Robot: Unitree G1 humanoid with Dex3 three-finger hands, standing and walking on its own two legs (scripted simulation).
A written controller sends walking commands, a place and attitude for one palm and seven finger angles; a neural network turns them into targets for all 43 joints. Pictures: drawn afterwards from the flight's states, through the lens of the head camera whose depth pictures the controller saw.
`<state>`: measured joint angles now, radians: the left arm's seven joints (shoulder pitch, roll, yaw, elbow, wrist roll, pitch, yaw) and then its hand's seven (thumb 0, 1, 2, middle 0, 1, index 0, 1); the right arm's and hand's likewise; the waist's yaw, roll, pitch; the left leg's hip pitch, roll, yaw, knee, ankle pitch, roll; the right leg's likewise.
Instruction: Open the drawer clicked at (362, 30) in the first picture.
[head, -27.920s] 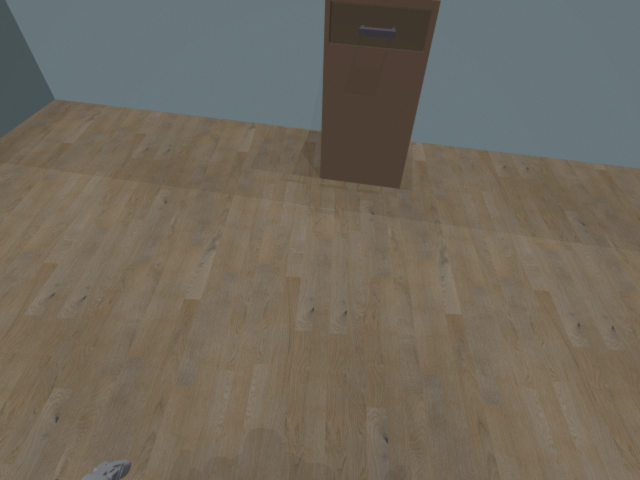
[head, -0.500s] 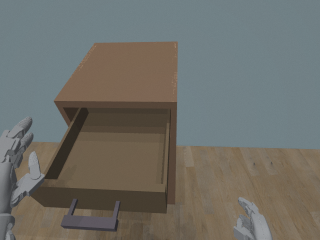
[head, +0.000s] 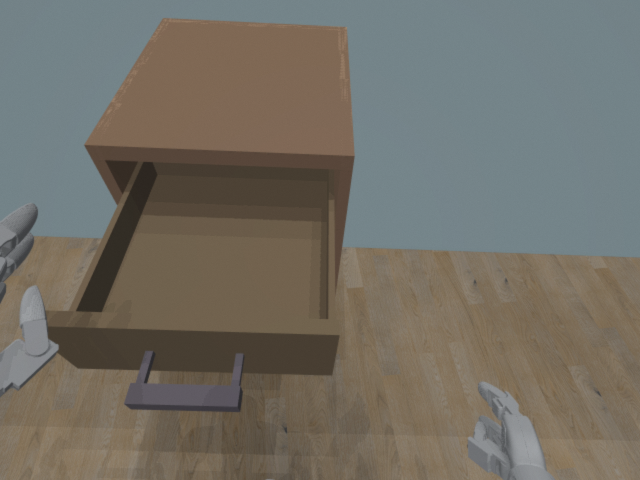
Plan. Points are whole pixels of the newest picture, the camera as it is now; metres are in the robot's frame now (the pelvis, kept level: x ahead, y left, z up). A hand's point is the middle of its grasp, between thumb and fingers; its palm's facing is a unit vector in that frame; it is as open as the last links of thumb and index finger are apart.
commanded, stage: step back with the hand held close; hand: left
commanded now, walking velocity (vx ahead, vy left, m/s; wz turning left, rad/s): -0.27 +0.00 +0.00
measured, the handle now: (189, 378) +0.24 +0.18 -0.02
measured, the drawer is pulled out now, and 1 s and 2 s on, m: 0.28 0.28 0.28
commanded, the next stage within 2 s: stop stepping back and stand still in 0.98 s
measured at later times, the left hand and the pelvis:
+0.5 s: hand (3, 399) +0.16 +0.26 +0.16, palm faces +0.34 -0.83 -0.44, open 7.4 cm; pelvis -0.04 +0.01 -0.01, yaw +1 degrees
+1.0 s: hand out of the picture +0.05 +0.20 +0.18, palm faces +0.27 -0.82 -0.51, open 7.4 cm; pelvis -0.13 -0.03 +0.00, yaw -2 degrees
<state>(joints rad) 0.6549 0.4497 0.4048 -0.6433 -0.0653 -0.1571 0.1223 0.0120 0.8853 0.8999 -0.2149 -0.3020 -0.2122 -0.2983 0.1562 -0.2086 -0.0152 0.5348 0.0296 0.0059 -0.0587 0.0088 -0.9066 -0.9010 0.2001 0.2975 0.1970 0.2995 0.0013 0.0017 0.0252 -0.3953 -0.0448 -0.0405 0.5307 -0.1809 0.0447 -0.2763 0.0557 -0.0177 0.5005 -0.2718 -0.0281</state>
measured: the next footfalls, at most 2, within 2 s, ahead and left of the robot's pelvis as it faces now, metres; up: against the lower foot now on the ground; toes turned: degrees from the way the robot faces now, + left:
right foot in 0.80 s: -0.18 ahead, -0.12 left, +0.00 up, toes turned -3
left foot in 1.04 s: -0.09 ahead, +0.05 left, +0.00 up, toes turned -2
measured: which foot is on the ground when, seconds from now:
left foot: down 0.00-0.84, up 0.86-1.00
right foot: down 0.00-0.46, up 0.48-0.78, down 0.80-1.00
